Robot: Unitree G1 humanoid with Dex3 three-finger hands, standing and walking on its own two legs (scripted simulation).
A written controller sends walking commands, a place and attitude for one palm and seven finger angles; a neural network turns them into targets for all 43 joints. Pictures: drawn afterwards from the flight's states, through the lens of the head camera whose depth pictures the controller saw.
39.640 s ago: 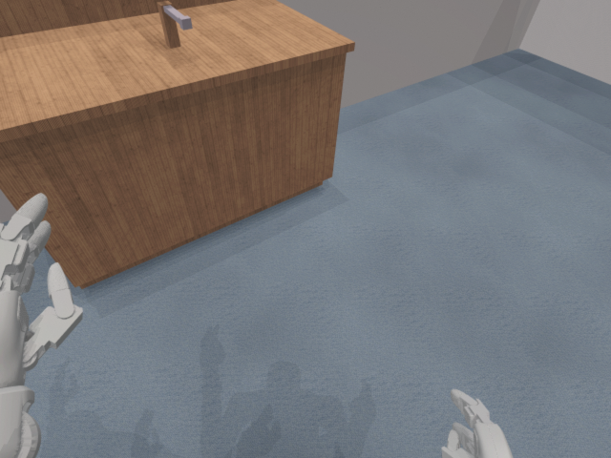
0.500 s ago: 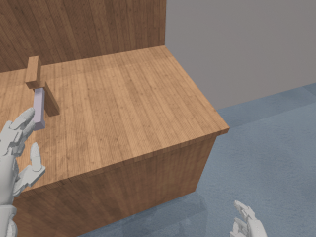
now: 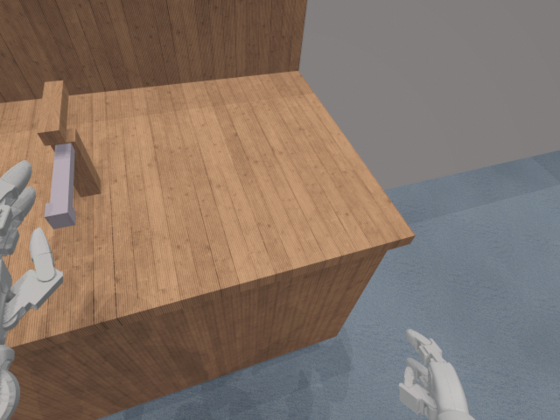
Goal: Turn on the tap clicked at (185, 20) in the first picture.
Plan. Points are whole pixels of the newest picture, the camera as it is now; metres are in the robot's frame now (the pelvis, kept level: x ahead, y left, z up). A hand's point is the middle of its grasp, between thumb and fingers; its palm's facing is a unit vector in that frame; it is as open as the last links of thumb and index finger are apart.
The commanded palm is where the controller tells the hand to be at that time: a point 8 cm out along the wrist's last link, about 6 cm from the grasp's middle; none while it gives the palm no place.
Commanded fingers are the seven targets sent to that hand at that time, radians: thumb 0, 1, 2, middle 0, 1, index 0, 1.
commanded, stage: come to a stop and stand still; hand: left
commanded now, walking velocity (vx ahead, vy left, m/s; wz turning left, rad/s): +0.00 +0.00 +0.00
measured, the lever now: (60, 214) +0.34 +0.34 +0.08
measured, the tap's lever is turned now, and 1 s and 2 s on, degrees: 0 0 0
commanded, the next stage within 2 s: look again from close up in 0.54 s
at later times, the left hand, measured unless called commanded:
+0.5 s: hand (18, 300) +0.19 +0.28 +0.16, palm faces +0.42 -0.84 -0.35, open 7.5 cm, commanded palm +0.13 +0.30 +0.17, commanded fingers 0.00 0.90 0.90 -0.20 -0.30 -0.20 -0.30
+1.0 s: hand (39, 286) +0.20 +0.26 +0.16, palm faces +0.41 -0.84 -0.34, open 7.5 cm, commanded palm +0.14 +0.29 +0.17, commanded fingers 0.00 0.90 0.90 -0.20 -0.30 -0.20 -0.30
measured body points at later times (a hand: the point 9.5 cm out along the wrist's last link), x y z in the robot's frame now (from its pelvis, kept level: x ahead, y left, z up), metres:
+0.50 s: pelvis -0.03 +0.02 +0.00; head -0.01 +0.04 +0.45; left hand +0.16 +0.32 +0.18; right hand +0.14 -0.20 -0.07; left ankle +0.00 +0.08 -0.74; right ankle -0.02 -0.12 -0.74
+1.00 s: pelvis -0.01 +0.01 +0.00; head +0.01 +0.03 +0.45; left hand +0.17 +0.31 +0.18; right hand +0.18 -0.21 -0.07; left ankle +0.00 +0.08 -0.74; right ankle -0.02 -0.12 -0.74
